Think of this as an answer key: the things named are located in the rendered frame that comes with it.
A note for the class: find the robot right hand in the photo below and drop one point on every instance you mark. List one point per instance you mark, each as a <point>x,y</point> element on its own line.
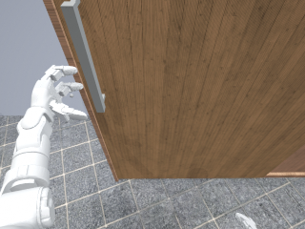
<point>247,223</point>

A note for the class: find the handle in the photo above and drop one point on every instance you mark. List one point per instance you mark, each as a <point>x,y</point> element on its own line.
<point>79,40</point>

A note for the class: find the robot left hand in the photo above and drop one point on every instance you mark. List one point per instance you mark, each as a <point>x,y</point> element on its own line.
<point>44,94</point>

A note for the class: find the left robot forearm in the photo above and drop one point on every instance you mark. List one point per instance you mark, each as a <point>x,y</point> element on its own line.
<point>31,156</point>

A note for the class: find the wardrobe door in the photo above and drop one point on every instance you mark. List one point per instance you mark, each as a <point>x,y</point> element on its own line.
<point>196,88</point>
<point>293,164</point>

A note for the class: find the left robot upper arm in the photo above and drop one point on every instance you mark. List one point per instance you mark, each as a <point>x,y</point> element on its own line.
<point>27,209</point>

